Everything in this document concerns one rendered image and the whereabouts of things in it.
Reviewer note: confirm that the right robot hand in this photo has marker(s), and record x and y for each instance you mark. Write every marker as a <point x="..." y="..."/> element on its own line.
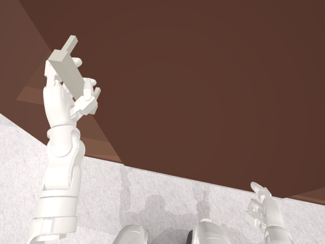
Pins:
<point x="266" y="214"/>

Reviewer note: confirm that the robot thigh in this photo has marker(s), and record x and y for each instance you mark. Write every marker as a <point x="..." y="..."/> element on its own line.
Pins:
<point x="208" y="233"/>
<point x="131" y="234"/>

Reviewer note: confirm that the wardrobe door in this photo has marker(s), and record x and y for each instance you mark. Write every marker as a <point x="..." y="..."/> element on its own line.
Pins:
<point x="226" y="92"/>
<point x="317" y="194"/>

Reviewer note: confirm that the left robot hand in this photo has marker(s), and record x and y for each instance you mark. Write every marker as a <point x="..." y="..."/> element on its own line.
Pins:
<point x="58" y="99"/>

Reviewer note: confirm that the robot right thigh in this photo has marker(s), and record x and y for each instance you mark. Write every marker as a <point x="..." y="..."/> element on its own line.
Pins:
<point x="208" y="233"/>

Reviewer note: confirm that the robot left thigh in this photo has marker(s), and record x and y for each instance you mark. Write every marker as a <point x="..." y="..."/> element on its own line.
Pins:
<point x="131" y="234"/>

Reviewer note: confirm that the left robot forearm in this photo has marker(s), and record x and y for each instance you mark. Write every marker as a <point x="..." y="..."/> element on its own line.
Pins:
<point x="56" y="211"/>

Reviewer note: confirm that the handle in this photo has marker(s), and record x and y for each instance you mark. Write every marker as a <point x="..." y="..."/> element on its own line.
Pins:
<point x="65" y="67"/>

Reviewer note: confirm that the right robot forearm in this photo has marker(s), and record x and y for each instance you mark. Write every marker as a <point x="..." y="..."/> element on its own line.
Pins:
<point x="277" y="235"/>

